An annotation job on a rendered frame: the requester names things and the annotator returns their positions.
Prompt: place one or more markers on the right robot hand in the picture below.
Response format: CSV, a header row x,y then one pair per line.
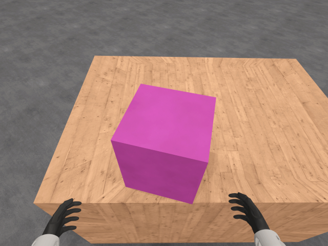
x,y
253,216

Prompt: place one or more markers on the robot right forearm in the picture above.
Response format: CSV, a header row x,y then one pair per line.
x,y
267,238

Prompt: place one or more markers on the left robot hand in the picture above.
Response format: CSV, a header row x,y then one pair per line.
x,y
57,221

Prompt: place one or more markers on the pedestal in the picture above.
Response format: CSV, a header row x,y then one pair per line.
x,y
269,142

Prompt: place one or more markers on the robot left forearm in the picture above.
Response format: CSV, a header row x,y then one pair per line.
x,y
46,240

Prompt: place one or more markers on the carton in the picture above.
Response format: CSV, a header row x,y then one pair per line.
x,y
162,143

